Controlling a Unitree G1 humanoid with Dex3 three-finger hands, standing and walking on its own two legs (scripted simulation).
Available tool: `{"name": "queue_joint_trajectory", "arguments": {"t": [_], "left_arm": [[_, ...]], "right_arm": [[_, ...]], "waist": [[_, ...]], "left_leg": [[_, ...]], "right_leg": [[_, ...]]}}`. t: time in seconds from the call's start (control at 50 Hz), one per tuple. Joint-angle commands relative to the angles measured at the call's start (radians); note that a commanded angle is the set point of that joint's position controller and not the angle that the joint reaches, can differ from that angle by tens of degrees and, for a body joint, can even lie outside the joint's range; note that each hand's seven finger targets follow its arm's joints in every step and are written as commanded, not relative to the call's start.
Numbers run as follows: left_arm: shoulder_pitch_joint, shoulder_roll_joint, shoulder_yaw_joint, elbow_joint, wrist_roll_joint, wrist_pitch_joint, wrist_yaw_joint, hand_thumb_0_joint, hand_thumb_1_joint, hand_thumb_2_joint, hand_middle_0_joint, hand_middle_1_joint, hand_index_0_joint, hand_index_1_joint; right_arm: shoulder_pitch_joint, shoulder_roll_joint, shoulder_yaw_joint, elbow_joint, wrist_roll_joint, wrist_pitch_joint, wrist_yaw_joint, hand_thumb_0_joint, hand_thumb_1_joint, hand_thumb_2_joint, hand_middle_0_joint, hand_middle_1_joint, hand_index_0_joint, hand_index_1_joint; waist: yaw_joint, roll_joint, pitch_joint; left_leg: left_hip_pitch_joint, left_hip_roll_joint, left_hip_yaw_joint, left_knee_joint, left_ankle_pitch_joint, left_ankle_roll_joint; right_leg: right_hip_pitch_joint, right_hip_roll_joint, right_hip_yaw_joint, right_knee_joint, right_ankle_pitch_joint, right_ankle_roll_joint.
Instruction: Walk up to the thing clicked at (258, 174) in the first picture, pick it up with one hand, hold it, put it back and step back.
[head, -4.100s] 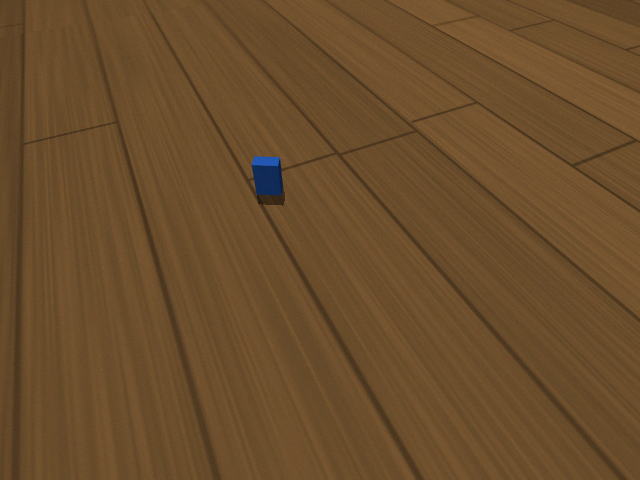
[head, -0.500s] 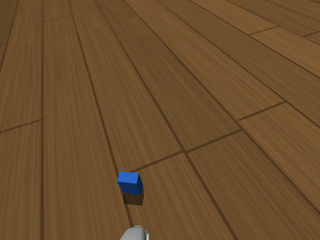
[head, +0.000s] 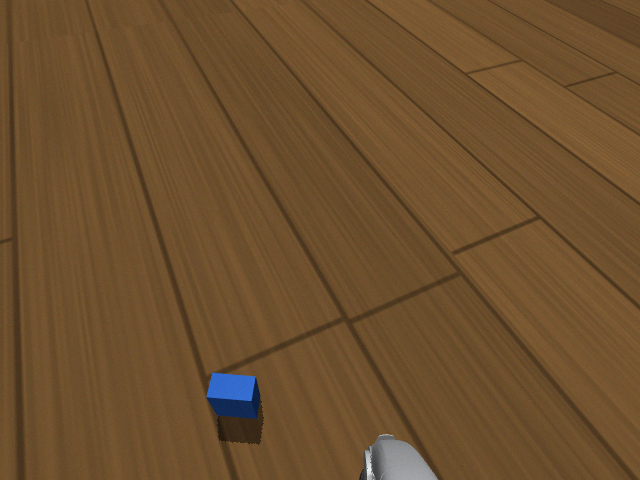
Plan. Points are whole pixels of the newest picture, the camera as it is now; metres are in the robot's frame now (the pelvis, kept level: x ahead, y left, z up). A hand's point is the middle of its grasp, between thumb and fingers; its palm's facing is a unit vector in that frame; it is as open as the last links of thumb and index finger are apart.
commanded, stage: walk up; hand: left
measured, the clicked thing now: (235, 396) +0.42 +0.22 -0.68
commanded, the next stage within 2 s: none
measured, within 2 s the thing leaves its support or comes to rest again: neither
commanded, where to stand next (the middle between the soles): +0.10 -0.02 m, yaw +0 degrees
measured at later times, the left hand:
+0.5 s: hand out of the picture +0.12 +0.26 -0.16, palm faces +0.02 -0.94 -0.34, open 7.4 cm
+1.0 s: hand (148, 477) +0.15 +0.24 -0.15, palm faces +0.00 -0.94 -0.35, open 7.4 cm
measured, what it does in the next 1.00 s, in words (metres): steps on the spot: right foot, then left foot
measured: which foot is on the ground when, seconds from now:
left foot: down 0.00-0.14, up 0.16-0.42, down 0.44-1.00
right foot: up 0.00-0.10, down 0.12-1.00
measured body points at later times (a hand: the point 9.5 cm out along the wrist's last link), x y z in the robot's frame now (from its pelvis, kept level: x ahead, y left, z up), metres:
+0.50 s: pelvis +0.04 +0.00 -0.01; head +0.03 +0.01 +0.44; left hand +0.11 +0.31 -0.14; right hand +0.09 -0.33 -0.12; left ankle +0.07 +0.12 -0.74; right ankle +0.11 -0.13 -0.73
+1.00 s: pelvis +0.08 -0.02 +0.00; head +0.08 -0.03 +0.45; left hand +0.15 +0.29 -0.12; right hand +0.17 -0.32 -0.13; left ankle +0.07 +0.12 -0.74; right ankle +0.09 -0.15 -0.74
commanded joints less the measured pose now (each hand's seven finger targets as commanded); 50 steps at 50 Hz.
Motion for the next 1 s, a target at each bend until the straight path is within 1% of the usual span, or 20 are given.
{"name": "queue_joint_trajectory", "arguments": {"t": [0.0, 0.08, 0.1, 0.12, 0.14, 0.16, 0.22, 0.34, 0.4, 0.42, 0.46, 0.48, 0.5, 0.54, 0.62, 0.68, 0.74, 0.78, 0.9, 0.98], "left_arm": [[-0.022, 0.123, 0.035, -0.041, -0.001, -0.018, 0.022, 0.0, 0.9, 0.9, -0.2, -0.3, -0.2, -0.3], [0.02, 0.146, 0.043, 0.005, 0.005, -0.025, 0.033, 0.0, 0.9, 0.9, -0.2, -0.3, -0.2, -0.3], [0.046, 0.192, 0.056, 0.008, 0.009, -0.035, 0.038, 0.0, 0.9, 0.9, -0.2, -0.3, -0.2, -0.3], [0.007, 0.239, 0.065, -0.01, 0.014, -0.04, 0.042, 0.0, 0.9, 0.9, -0.2, -0.3, -0.2, -0.3], [0.024, 0.269, 0.074, -0.028, 0.01, -0.037, 0.031, 0.0, 0.9, 0.9, -0.2, -0.3, -0.2, -0.3], [0.008, 0.295, 0.083, -0.025, 0.014, -0.029, 0.032, 0.0, 0.9, 0.9, -0.2, -0.3, -0.2, -0.3], [-0.045, 0.235, 0.061, -0.04, 0.021, -0.019, 0.031, 0.0, 0.9, 0.9, -0.2, -0.3, -0.2, -0.3], [-0.099, 0.208, 0.059, -0.055, 0.03, -0.008, 0.021, 0.0, 0.9, 0.9, -0.2, -0.3, -0.2, -0.3], [-0.16, 0.183, 0.047, -0.055, 0.016, 0.015, 0.011, 0.0, 0.9, 0.9, -0.2, -0.3, -0.2, -0.3], [-0.158, 0.149, 0.034, -0.053, 0.011, 0.021, 0.009, 0.0, 0.9, 0.9, -0.2, -0.3, -0.2, -0.3], [-0.13, 0.095, 0.017, -0.033, -0.004, 0.031, 0.008, 0.0, 0.9, 0.9, -0.2, -0.3, -0.2, -0.3], [-0.136, 0.172, 0.041, 0.001, 0.006, 0.036, 0.014, 0.0, 0.9, 0.9, -0.2, -0.3, -0.2, -0.3], [-0.127, 0.183, 0.047, 0.017, 0.006, 0.032, 0.01, 0.0, 0.9, 0.9, -0.2, -0.3, -0.2, -0.3], [-0.102, 0.141, 0.036, 0.053, 0.002, 0.022, 0.006, 0.0, 0.9, 0.9, -0.2, -0.3, -0.2, -0.3], [-0.098, 0.138, 0.028, 0.084, 0.002, 0.008, 0.016, 0.0, 0.9, 0.9, -0.2, -0.3, -0.2, -0.3], [-0.092, 0.168, 0.028, 0.108, 0.011, -0.015, 0.032, 0.0, 0.9, 0.9, -0.2, -0.3, -0.2, -0.3], [-0.159, 0.201, 0.022, 0.093, 0.005, -0.013, 0.025, 0.0, 0.9, 0.9, -0.2, -0.3, -0.2, -0.3], [-0.162, 0.172, 0.011, 0.102, 0.001, -0.006, 0.021, 0.0, 0.9, 0.9, -0.2, -0.3, -0.2, -0.3], [-0.173, 0.191, 0.016, 0.125, 0.005, -0.022, 0.029, 0.0, 0.9, 0.9, -0.2, -0.3, -0.2, -0.3], [-0.187, 0.165, 0.009, 0.129, -0.002, -0.02, 0.035, 0.0, 0.9, 0.9, -0.2, -0.3, -0.2, -0.3]], "right_arm": [[-0.031, -0.254, -0.07, -0.069, 0.012, -0.011, -0.029, 0.0, -0.9, -0.9, 0.2, 0.3, 0.2, 0.3], [-0.076, -0.222, -0.053, -0.061, 0.03, 0.014, -0.031, 0.0, -0.9, -0.9, 0.2, 0.3, 0.2, 0.3], [-0.038, -0.176, -0.036, -0.053, 0.036, 0.013, -0.03, 0.0, -0.9, -0.9, 0.2, 0.3, 0.2, 0.3], [0.009, -0.128, -0.016, -0.048, 0.036, 0.017, -0.03, 0.0, -0.9, -0.9, 0.2, 0.3, 0.2, 0.3], [0.026, -0.193, -0.037, -0.045, 0.025, 0.025, -0.032, 0.0, -0.9, -0.9, 0.2, 0.3, 0.2, 0.3], [0.004, -0.229, -0.05, -0.024, 0.014, 0.03, -0.037, 0.0, -0.9, -0.9, 0.2, 0.3, 0.2, 0.3], [-0.027, -0.243, -0.056, 0.019, 0.018, 0.028, -0.021, 0.0, -0.9, -0.9, 0.2, 0.3, 0.2, 0.3], [-0.023, -0.189, -0.041, 0.064, -0.004, 0.013, -0.016, 0.0, -0.9, -0.9, 0.2, 0.3, 0.2, 0.3], [0.025, -0.184, -0.047, 0.115, -0.014, 0.001, -0.026, 0.0, -0.9, -0.9, 0.2, 0.3, 0.2, 0.3], [0.016, -0.201, -0.052, 0.117, -0.019, -0.002, -0.03, 0.0, -0.9, -0.9, 0.2, 0.3, 0.2, 0.3], [-0.088, -0.302, -0.064, 0.077, -0.025, -0.012, -0.037, 0.0, -0.9, -0.9, 0.2, 0.3, 0.2, 0.3], [-0.161, -0.338, -0.066, 0.064, -0.017, -0.011, -0.035, 0.0, -0.9, -0.9, 0.2, 0.3, 0.2, 0.3], [-0.21, -0.311, -0.059, 0.058, -0.015, -0.01, -0.035, 0.0, -0.9, -0.9, 0.2, 0.3, 0.2, 0.3], [-0.203, -0.247, -0.033, 0.068, -0.017, -0.02, -0.034, 0.0, -0.9, -0.9, 0.2, 0.3, 0.2, 0.3], [-0.187, -0.275, -0.043, 0.08, -0.012, -0.009, -0.024, 0.0, -0.9, -0.9, 0.2, 0.3, 0.2, 0.3], [-0.176, -0.22, -0.027, 0.079, 0.015, 0.005, -0.026, 0.0, -0.9, -0.9, 0.2, 0.3, 0.2, 0.3], [-0.151, -0.223, -0.031, 0.106, 0.013, 0.01, -0.031, 0.0, -0.9, -0.9, 0.2, 0.3, 0.2, 0.3], [-0.196, -0.243, -0.037, 0.113, 0.007, 0.011, -0.028, 0.0, -0.9, -0.9, 0.2, 0.3, 0.2, 0.3], [-0.202, -0.202, -0.021, 0.134, 0.01, 0.012, -0.025, 0.0, -0.9, -0.9, 0.2, 0.3, 0.2, 0.3], [-0.226, -0.21, -0.025, 0.154, 0.013, 0.012, -0.026, 0.0, -0.9, -0.9, 0.2, 0.3, 0.2, 0.3]], "waist": [[0.006, 0.196, -0.076], [0.049, 0.099, -0.14], [0.062, -0.02, -0.205], [0.04, -0.174, -0.236], [0.05, -0.149, -0.238], [0.066, -0.166, -0.196], [0.048, -0.13, -0.116], [0.044, -0.125, -0.113], [0.0, -0.067, -0.11], [-0.007, -0.016, -0.104], [0.019, 0.241, -0.054], [0.019, 0.212, 0.019], [0.043, 0.18, 0.058], [0.048, 0.189, 0.027], [0.033, 0.241, -0.094], [0.037, 0.146, -0.189], [-0.002, 0.058, -0.151], [0.014, 0.079, -0.086], [0.005, -0.028, -0.117], [0.015, 0.002, -0.147]], "left_leg": [[-0.057, 0.208, -0.09, -0.04, 0.678, 0.148], [-0.099, 0.151, -0.092, 0.138, 0.381, 0.086], [-0.129, 0.118, -0.078, 0.261, 0.21, 0.051], [-0.219, 0.029, -0.051, 0.362, -0.157, 0.01], [-0.289, -0.029, -0.068, 0.475, -0.406, 0.018], [-0.32, 0.004, -0.093, 0.508, -0.438, 0.018], [-0.32, 0.025, -0.122, 0.449, -0.316, 0.008], [-0.194, -0.008, -0.07, 0.196, -0.163, -0.021], [0.003, -0.028, -0.045, 0.015, 0.003, -0.016], [0.056, -0.008, -0.086, -0.032, -0.008, -0.008], [-0.075, 0.288, -0.566, -0.329, -0.484, 0.086], [-0.249, 0.338, -0.587, -0.361, -0.582, 0.147], [-0.308, 0.314, -0.534, -0.342, -0.533, 0.16], [-0.174, 0.207, -0.361, -0.254, -0.228, 0.103], [-0.056, 0.183, -0.265, -0.129, 0.045, 0.094], [-0.074, 0.115, -0.166, -0.003, 0.26, 0.029], [-0.056, 0.067, -0.151, -0.051, -0.059, 0.02], [-0.055, 0.096, -0.196, -0.094, -0.091, 0.037], [-0.023, 0.064, -0.122, -0.017, 0.126, 0.012], [0.024, 0.087, -0.138, -0.048, 0.25, 0.014]], "right_leg": [[0.145, 0.025, -0.063, -0.124, 0.081, -0.004], [0.348, 0.043, -0.05, -0.334, 0.192, -0.042], [0.439, -0.064, 0.07, -0.384, 0.35, -0.068], [0.471, -0.241, 0.324, -0.439, 0.393, -0.138], [0.494, -0.294, 0.427, -0.464, 0.144, -0.26], [0.429, -0.325, 0.495, -0.499, -0.09, -0.294], [0.317, -0.215, 0.333, -0.564, -0.329, -0.218], [0.24, -0.147, 0.188, -0.537, -0.221, -0.183], [0.069, -0.133, 0.134, -0.455, -0.345, -0.133], [0.0, -0.113, 0.116, -0.413, -0.388, -0.102], [-0.055, 0.04, -0.007, -0.167, -0.263, -0.014], [0.043, 0.016, 0.033, -0.056, -0.249, -0.01], [0.115, -0.004, 0.031, -0.05, -0.213, -0.01], [0.114, 0.002, 0.033, -0.152, -0.157, -0.012], [0.23, 0.039, -0.039, -0.324, -0.109, -0.008], [0.42, -0.021, 0.05, -0.418, 0.222, -0.033], [0.302, -0.074, 0.102, -0.385, 0.067, -0.066], [0.23, -0.031, 0.058, -0.384, -0.049, -0.051], [0.301, -0.096, 0.125, -0.459, 0.182, -0.07], [0.335, -0.066, 0.061, -0.426, 0.3, -0.045]]}}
